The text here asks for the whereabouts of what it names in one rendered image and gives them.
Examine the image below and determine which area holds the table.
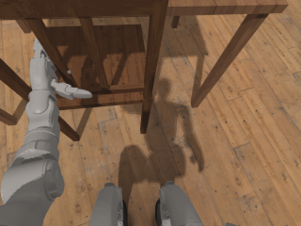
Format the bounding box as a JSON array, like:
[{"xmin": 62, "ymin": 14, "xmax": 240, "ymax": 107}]
[{"xmin": 0, "ymin": 0, "xmax": 289, "ymax": 126}]

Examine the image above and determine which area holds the left robot forearm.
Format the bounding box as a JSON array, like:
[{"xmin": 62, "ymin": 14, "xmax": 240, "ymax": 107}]
[{"xmin": 0, "ymin": 89, "xmax": 60, "ymax": 204}]

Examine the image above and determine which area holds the left robot upper arm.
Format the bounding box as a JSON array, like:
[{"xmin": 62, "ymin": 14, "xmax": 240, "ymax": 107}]
[{"xmin": 0, "ymin": 158, "xmax": 65, "ymax": 226}]

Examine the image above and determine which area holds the chair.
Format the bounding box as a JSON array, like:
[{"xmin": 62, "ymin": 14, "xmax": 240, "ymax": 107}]
[{"xmin": 0, "ymin": 0, "xmax": 169, "ymax": 141}]

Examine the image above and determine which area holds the left robot hand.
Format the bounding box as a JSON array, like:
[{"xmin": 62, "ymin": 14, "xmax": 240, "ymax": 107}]
[{"xmin": 29, "ymin": 39, "xmax": 92, "ymax": 100}]

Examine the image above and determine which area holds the right robot shin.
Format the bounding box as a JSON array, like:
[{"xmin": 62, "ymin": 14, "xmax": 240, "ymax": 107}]
[{"xmin": 160, "ymin": 181, "xmax": 174, "ymax": 226}]

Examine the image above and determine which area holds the left robot thigh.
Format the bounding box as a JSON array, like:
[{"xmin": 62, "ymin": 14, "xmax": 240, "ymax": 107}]
[{"xmin": 88, "ymin": 186, "xmax": 123, "ymax": 226}]

